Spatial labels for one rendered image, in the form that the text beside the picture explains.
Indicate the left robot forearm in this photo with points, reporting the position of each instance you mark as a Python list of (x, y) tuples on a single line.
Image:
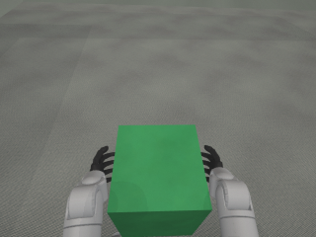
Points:
[(84, 207)]

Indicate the robot left hand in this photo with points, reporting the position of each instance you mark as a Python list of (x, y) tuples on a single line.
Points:
[(99, 164)]

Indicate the robot right hand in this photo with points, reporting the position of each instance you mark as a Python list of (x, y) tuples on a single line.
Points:
[(214, 159)]

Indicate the carton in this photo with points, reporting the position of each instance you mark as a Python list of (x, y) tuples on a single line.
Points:
[(158, 185)]

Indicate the right robot forearm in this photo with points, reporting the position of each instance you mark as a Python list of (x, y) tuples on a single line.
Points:
[(234, 205)]

